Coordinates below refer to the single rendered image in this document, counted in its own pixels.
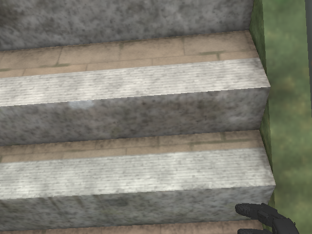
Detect right robot hand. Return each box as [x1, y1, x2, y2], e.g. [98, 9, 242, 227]
[235, 203, 299, 234]

